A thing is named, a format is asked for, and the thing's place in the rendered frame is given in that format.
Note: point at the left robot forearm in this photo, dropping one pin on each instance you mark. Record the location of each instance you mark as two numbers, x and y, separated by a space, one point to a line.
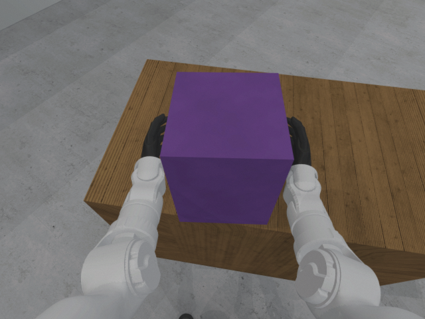
141 211

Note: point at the carton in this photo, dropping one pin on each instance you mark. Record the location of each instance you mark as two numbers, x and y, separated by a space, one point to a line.
226 150

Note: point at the robot left upper arm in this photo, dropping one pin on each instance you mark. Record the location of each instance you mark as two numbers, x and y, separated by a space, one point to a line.
116 279

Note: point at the robot right hand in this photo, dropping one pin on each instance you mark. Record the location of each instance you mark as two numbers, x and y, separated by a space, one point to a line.
299 141

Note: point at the robot left hand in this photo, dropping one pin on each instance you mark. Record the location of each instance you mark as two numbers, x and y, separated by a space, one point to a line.
153 139

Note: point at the robot right upper arm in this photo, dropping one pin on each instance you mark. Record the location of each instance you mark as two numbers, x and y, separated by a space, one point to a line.
337 287

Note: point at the right robot forearm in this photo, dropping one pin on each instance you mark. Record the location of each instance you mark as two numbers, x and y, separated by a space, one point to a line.
309 222

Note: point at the pedestal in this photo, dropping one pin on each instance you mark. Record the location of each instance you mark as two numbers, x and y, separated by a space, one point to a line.
367 144

